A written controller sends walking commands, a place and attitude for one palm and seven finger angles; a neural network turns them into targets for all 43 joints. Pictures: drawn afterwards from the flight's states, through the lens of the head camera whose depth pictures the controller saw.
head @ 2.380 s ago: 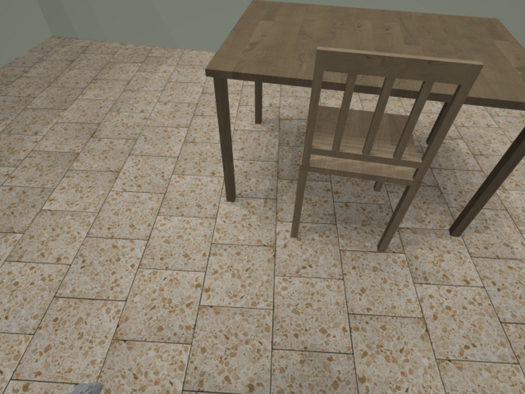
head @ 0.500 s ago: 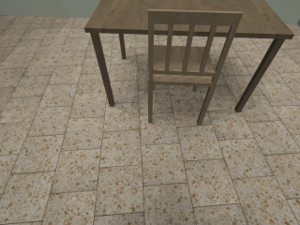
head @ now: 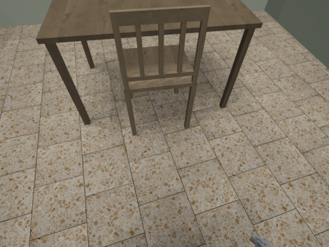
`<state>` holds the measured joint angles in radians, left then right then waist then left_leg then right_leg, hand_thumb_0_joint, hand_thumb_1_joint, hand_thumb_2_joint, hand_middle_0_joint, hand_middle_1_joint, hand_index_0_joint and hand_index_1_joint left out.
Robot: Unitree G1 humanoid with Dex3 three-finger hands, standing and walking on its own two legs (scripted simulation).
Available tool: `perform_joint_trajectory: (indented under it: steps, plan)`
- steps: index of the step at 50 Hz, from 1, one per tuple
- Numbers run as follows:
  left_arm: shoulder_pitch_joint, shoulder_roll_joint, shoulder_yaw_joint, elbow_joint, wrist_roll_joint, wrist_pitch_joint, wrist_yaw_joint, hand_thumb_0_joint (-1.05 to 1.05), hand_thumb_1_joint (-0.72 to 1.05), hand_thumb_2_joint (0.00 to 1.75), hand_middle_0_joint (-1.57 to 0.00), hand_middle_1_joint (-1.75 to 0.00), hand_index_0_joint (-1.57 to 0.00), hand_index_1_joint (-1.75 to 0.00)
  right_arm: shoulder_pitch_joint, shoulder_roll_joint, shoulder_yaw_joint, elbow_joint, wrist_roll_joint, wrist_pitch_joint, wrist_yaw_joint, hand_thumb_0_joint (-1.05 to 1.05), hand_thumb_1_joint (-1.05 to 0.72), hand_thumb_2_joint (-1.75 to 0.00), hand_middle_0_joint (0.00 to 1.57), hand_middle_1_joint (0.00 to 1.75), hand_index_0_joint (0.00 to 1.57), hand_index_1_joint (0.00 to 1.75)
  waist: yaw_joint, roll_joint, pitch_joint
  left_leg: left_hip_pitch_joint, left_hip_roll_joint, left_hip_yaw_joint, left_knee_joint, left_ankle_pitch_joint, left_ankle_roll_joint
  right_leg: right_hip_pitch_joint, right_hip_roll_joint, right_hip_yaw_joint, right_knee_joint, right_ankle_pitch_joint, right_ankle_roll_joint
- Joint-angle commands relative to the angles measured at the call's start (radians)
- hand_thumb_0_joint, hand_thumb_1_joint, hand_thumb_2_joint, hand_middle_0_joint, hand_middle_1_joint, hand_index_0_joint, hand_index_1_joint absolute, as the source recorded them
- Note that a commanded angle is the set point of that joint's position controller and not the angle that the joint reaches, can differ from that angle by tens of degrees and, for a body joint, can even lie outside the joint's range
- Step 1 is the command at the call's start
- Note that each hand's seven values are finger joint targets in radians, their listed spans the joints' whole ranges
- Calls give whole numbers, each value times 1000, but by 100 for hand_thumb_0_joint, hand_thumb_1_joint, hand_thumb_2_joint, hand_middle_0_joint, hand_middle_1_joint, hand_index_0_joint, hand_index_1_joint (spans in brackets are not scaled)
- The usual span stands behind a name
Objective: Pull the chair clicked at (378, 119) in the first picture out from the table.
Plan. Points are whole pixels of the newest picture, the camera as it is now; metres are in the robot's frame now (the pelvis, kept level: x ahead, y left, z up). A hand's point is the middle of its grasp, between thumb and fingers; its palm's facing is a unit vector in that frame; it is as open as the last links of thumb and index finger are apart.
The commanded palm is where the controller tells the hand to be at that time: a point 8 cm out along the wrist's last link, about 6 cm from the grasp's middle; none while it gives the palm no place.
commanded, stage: walk to a spot facing it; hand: left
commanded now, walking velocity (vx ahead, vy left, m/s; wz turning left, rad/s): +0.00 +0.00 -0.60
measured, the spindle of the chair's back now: (161, 50) +0.97 +0.14 -0.09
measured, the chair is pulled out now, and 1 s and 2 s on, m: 0.00 0.00 0.00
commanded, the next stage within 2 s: turn to face it in 1.38 s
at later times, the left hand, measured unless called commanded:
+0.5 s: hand (119, 235) +0.16 +0.15 -0.16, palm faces -0.30 -0.92 -0.25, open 7.4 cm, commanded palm none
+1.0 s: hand (137, 193) +0.29 +0.12 -0.18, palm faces -0.53 -0.83 -0.17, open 7.4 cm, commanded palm none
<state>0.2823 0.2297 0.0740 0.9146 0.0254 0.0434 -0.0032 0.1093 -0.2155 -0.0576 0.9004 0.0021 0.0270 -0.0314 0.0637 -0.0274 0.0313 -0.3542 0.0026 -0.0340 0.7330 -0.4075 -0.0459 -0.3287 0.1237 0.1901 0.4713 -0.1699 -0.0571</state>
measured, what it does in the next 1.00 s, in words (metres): walks ahead, turning right: left foot, then right foot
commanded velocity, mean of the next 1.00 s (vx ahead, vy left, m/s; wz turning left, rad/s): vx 0.21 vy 0.00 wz -0.60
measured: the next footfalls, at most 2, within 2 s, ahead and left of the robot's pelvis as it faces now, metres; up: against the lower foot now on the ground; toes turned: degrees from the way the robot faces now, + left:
left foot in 0.06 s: +0.03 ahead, +0.14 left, +0.00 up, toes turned -5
right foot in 0.44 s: +0.01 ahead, -0.13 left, +0.00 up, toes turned -22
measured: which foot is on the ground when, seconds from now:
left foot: up 0.00-0.04, down 0.06-0.42, up 0.44-0.82, down 0.84-1.00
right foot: down 0.00-0.06, up 0.08-0.42, down 0.44-0.84, up 0.86-1.00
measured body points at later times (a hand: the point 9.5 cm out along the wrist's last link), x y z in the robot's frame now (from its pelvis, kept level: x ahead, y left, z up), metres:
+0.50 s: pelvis +0.00 -0.01 -0.02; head +0.02 -0.04 +0.43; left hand +0.18 +0.20 -0.14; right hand -0.07 -0.28 -0.17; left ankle -0.01 +0.14 -0.70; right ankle -0.02 -0.11 -0.74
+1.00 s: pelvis +0.15 -0.03 +0.00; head +0.18 -0.01 +0.45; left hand +0.32 +0.17 -0.16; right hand +0.06 -0.26 -0.12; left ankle +0.20 +0.05 -0.74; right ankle +0.04 -0.11 -0.64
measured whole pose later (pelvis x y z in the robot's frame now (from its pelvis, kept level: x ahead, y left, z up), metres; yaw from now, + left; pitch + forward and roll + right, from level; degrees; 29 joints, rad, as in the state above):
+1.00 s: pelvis +0.15 -0.03 +0.00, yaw -37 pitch +0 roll -1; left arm 0.31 0.26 0.10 0.99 0.03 0.03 -0.05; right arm 0.29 -0.14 -0.02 0.91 -0.02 -0.07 -0.02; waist 0.03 -0.06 0.00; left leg -0.20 0.07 0.18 0.49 -0.29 0.02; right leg -0.50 -0.01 -0.01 1.19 -0.30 -0.01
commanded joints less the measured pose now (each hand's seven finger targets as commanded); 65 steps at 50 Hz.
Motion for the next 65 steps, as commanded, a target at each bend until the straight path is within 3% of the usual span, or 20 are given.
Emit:
perform_joint_trajectory:
  steps: [1,3,4,8,16,20,21,22,24,26,29,37,40,41,42,43,45,50,61,65]
  plan:
    - [-50,187,48,-88,-5,-15,16,0,90,90,-20,-30,-20,-30,148,-107,-18,-61,4,-42,-17,0,-90,-90,20,30,20,30,-90,-92,-141,256,16,-9,-329,143,25,-23,-202,283,-29,168,-39]
    - [-48,104,33,-133,-8,-16,-5,0,90,90,-20,-30,-20,-30,150,-253,-41,-86,-15,-46,-17,0,-90,-90,20,30,20,30,-87,319,-83,375,407,-395,-523,145,164,-348,14,-31,336,-364,74]
    - [-60,141,49,-137,5,-18,-10,0,90,90,-20,-30,-20,-30,117,-249,-35,-111,-20,-41,-14,0,-90,-90,20,30,20,30,-83,223,-33,207,483,-411,-529,148,230,-315,-58,-84,551,-370,100]
    - [-13,114,44,-82,2,2,-33,0,90,90,-20,-30,-20,-30,26,-151,-3,-117,-25,-52,-17,0,-90,-90,20,30,20,30,-21,181,-11,162,265,-55,-434,440,176,-287,-105,-134,754,-207,125]
    - [-166,75,16,-129,-7,-1,-41,0,90,90,-20,-30,-20,-30,177,-212,-42,-50,-29,-43,-1,0,-90,-90,20,30,20,30,-107,220,-18,246,318,66,-327,663,181,-108,-138,-265,318,-239,106]
    - [-27,119,32,-85,-1,-25,-43,0,90,90,-20,-30,-20,-30,167,-209,-40,-45,-27,-36,12,0,-90,-90,20,30,20,30,-27,116,-100,80,284,171,-82,299,76,257,-121,-285,-1,-99,56]
    - [62,242,55,-63,7,-42,-28,0,90,90,-20,-30,-20,-30,191,-135,-21,-66,-15,-33,27,0,-90,-90,20,30,20,30,15,-202,-168,-190,181,268,193,-32,8,501,-356,38,-135,-204,-36]
    - [140,321,69,-50,-11,-37,-12,0,90,90,-20,-30,-20,-30,69,-118,-9,-131,-23,-30,26,0,-90,-90,20,30,20,30,74,-325,-120,-382,96,161,409,-285,-15,440,-535,370,-227,-147,-138]
    - [82,272,64,-61,-11,-41,4,0,90,90,-20,-30,-20,-30,-29,-154,-20,-140,-22,-36,30,0,-90,-90,20,30,20,30,54,-185,-22,-423,137,30,479,-112,3,280,-469,372,-286,-460,-176]
    - [-34,210,41,-84,-5,-52,4,0,90,90,-20,-30,-20,-30,56,-144,-26,-90,-33,-38,41,0,-90,-90,20,30,20,30,-33,-73,-13,-299,148,47,405,12,-11,159,-393,195,-255,-369,-140]
    - [-22,191,34,-65,-5,-73,-3,0,90,90,-20,-30,-20,-30,99,-113,-24,-65,-34,-37,46,0,-90,-90,20,30,20,30,-54,-93,7,-227,126,84,302,102,-27,86,-330,108,-265,-247,-125]
    - [27,203,41,-37,1,-80,-4,0,90,90,-20,-30,-20,-30,53,-87,-20,-117,-22,-71,50,0,-90,-90,20,30,20,30,-33,-108,18,-122,62,93,1,83,-16,112,-316,170,-229,-216,-134]
    - [-9,180,45,-40,-4,-73,-5,0,90,90,-20,-30,-20,-30,163,-98,-23,-82,-19,-88,33,0,-90,-90,20,30,20,30,-88,-88,13,158,28,113,-207,147,-7,-22,-255,147,-116,-192,-91]
    - [-14,140,39,-44,-4,-71,-8,0,90,90,-20,-30,-20,-30,271,-139,-31,-48,-18,-95,19,0,-90,-90,20,30,20,30,-134,22,-28,357,70,60,-294,91,3,-135,-188,101,41,-186,-56]
    - [-12,65,28,-65,-16,-66,-19,0,90,90,-20,-30,-20,-30,411,-256,-57,-18,-37,-99,8,0,-90,-90,20,30,20,30,-190,311,-92,502,348,-291,-433,-191,75,-315,-45,-47,374,-329,-1]
    - [-22,57,27,-93,-11,-77,-26,0,90,90,-20,-30,-20,-30,455,-286,-49,-15,-38,-94,5,0,-90,-90,20,30,20,30,-179,332,-79,472,517,-522,-573,-333,157,-409,-47,-136,602,-394,29]
    - [-63,85,40,-64,3,-72,-37,0,90,90,-20,-30,-20,-30,306,-183,-25,-29,-31,-95,6,0,-90,-90,20,30,20,30,-121,204,68,230,459,-393,-625,-360,149,-418,-155,-126,786,-234,32]
    - [-9,20,27,-15,9,-41,-53,0,90,90,-20,-30,-20,-30,292,-78,2,16,-19,-128,-3,0,-90,-90,20,30,20,30,-59,167,28,280,324,78,-522,335,99,-384,-209,-183,763,-34,75]
    - [-307,-26,-3,-82,5,-44,-61,0,90,90,-20,-30,-20,-30,428,-73,-4,112,-32,-111,-1,0,-90,-90,20,30,20,30,-126,170,113,415,334,303,-449,762,131,-349,-170,-349,285,7,39]
    - [-89,29,13,-25,10,-65,-51,0,90,90,-20,-30,-20,-30,362,-148,-26,96,-22,-105,-1,0,-90,-90,20,30,20,30,-5,210,-53,442,332,376,-85,1177,94,-3,-68,-407,151,-39,-37]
